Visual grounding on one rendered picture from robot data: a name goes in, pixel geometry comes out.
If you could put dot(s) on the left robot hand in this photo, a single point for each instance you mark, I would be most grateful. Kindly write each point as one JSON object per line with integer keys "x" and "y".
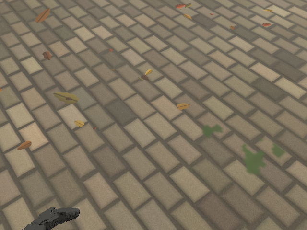
{"x": 52, "y": 217}

